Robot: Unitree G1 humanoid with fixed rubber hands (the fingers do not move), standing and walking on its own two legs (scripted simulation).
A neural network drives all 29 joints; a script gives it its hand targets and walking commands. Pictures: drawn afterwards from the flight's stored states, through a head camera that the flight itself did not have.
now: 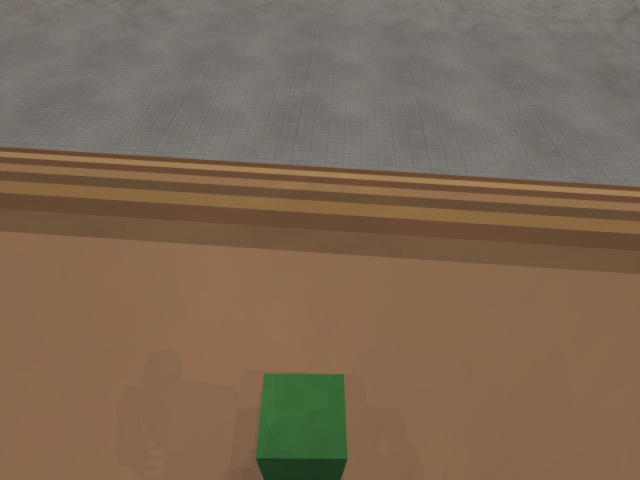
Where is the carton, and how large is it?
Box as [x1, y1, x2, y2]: [256, 373, 346, 479]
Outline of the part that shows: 264,373 256,451 256,459 263,478 340,479 346,461 343,374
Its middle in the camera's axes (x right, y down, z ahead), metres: -0.05 +0.50 +1.05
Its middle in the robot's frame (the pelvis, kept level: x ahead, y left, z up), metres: +0.38 +0.02 -0.65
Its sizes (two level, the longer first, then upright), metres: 0.210 0.200 0.250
